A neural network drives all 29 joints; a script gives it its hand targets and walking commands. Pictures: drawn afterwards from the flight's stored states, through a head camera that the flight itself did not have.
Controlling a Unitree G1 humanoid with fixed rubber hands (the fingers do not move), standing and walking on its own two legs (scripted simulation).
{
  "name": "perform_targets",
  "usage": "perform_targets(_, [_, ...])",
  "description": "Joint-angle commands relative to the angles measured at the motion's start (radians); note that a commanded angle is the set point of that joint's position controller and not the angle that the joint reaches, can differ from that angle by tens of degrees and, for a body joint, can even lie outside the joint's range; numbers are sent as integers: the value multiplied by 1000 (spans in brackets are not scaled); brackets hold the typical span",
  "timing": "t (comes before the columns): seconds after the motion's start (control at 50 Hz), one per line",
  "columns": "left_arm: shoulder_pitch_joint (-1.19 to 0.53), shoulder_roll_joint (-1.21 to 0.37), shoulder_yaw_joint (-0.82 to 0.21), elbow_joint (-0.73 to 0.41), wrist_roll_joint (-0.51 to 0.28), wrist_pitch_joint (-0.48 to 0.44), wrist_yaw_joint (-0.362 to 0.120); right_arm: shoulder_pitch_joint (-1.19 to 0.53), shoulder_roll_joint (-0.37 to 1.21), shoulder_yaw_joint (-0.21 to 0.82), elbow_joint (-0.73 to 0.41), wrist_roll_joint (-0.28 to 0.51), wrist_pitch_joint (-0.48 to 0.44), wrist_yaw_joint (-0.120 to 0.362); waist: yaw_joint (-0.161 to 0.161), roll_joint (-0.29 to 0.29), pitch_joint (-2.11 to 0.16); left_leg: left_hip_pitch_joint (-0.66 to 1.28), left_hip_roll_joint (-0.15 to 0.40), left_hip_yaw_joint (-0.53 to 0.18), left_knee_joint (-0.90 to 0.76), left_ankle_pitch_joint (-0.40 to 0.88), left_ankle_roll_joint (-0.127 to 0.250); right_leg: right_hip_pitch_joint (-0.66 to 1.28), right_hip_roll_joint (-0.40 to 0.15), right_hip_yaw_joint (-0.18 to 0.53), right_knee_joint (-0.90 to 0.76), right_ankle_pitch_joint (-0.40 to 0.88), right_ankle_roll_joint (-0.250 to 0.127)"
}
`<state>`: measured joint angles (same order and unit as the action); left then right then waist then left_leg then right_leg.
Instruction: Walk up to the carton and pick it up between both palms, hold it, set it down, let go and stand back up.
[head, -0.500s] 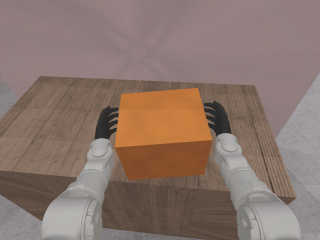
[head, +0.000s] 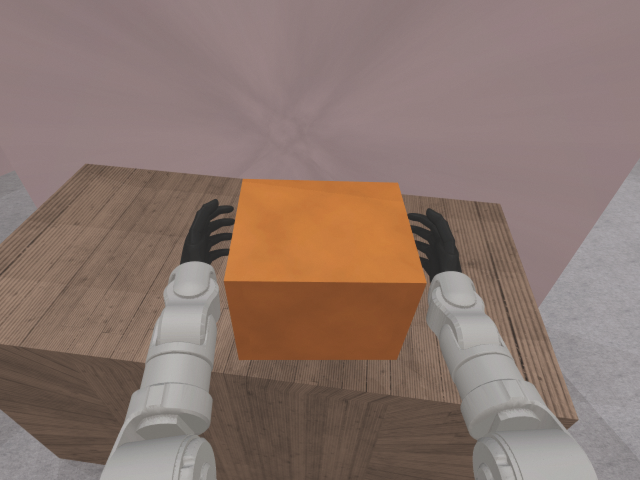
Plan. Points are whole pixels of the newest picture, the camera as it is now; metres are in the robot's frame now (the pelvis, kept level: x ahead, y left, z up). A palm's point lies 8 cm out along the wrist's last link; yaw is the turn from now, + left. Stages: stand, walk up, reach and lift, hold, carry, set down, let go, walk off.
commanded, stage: reach and lift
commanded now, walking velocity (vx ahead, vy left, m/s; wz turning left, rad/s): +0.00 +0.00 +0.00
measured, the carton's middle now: (320, 269) +0.41 +0.00 +0.06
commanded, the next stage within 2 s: hold in 1.42 s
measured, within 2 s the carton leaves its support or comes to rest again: neither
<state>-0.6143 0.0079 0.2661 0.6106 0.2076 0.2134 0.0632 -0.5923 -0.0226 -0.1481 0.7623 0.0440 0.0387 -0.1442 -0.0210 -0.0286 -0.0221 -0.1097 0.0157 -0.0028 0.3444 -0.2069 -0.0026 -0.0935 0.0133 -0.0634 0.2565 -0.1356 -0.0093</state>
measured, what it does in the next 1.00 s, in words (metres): stands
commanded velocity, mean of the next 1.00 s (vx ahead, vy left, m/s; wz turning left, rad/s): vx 0.00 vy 0.00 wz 0.00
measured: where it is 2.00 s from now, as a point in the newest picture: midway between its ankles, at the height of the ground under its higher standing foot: outside the picture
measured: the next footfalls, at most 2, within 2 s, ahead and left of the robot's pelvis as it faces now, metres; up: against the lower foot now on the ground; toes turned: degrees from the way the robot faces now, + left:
none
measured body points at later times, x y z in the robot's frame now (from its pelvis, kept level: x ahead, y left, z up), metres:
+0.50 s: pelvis -0.02 +0.00 +0.00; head -0.06 +0.03 +0.45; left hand +0.36 +0.16 +0.16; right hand +0.34 -0.16 +0.13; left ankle -0.01 +0.11 -0.75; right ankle +0.00 -0.11 -0.75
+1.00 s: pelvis -0.02 +0.00 +0.00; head -0.05 +0.02 +0.45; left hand +0.37 +0.16 +0.17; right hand +0.35 -0.16 +0.14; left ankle -0.01 +0.11 -0.75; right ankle +0.00 -0.11 -0.75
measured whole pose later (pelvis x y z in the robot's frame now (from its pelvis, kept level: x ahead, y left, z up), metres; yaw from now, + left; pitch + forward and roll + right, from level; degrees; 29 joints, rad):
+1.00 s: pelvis -0.02 +0.00 +0.00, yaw +1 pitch -9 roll -1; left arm -0.60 -0.03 0.28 0.20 0.35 0.56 -0.02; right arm -0.56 -0.01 -0.09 0.54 0.09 0.18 -0.16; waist -0.08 -0.06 0.08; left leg 0.01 0.01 -0.02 0.34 -0.19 0.00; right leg 0.03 0.01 -0.08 0.26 -0.13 -0.01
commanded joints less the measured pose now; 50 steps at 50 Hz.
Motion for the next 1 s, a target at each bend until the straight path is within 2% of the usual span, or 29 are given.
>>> perform_targets(0.0, [-500, -644, -424, -235, -51, 22, -173, -668, 573, 380, -342, 24, -54, 104, -29, 56, -442, 102, -47, 8, 10, 440, -64, 241, 33, 12, 40, 394, 37])
perform_targets(0.12, [-422, -639, -493, -368, -61, 116, -184, -639, 537, 438, -472, 63, -22, 84, -54, 64, -408, 142, -46, -9, 22, 454, -67, 226, 39, -1, 33, 373, 37])
perform_targets(0.24, [-379, -613, -489, -421, -49, 202, -195, -643, 514, 464, -547, 89, 24, 83, -49, 42, -343, 134, -44, -8, -4, 359, -47, 216, 37, -8, 21, 294, 36])
perform_targets(0.34, [-388, -596, -451, -423, -26, 254, -206, -667, 499, 442, -545, 86, 48, 94, -38, 37, -293, 114, -41, 3, -40, 246, -27, 200, 32, -13, 8, 201, 29])
perform_targets(0.44, [-429, -587, -416, -399, -11, 282, -216, -707, 492, 392, -515, 62, 50, 109, -39, 37, -267, 97, -39, 17, -70, 132, -12, 182, 25, -20, -4, 109, 22])
perform_targets(0.56, [-461, -575, -382, -376, -1, 298, -228, -738, 492, 354, -489, 40, 43, 116, -44, 30, -281, 87, -41, 30, -85, 75, 2, 199, 17, -25, -6, 83, 25])
perform_targets(0.72, [-475, -558, -364, -375, 3, 307, -241, -755, 488, 350, -485, 38, 36, 111, -52, 22, -302, 93, -47, 38, -77, 106, 3, 236, 15, -31, -1, 120, 33])
perform_targets(0.98, [-420, -540, -406, -481, -2, 330, -246, -700, 474, 433, -571, 105, 53, 82, -68, 38, -309, 160, -51, 20, -23, 314, -25, 285, 25, -35, 16, 287, 39])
